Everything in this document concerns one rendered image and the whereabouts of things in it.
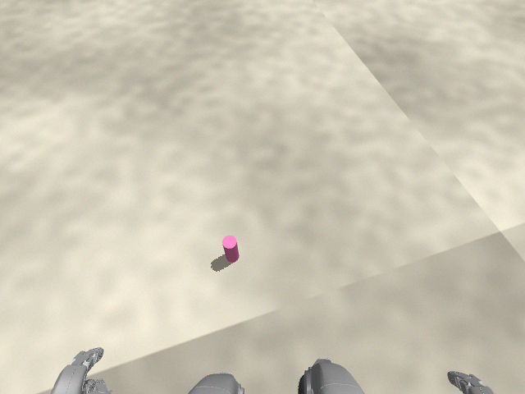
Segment can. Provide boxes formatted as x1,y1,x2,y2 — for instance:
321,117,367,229
222,236,239,263

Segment left robot hand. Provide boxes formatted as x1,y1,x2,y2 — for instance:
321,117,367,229
51,347,112,394

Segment right robot hand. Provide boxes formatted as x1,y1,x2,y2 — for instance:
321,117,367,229
447,371,495,394

